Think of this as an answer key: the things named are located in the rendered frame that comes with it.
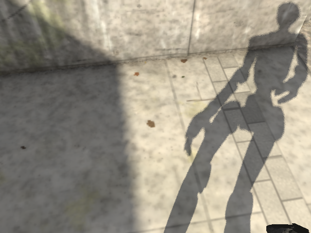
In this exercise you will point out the robot right hand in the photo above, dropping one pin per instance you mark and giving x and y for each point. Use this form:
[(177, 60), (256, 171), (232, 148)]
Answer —
[(286, 228)]

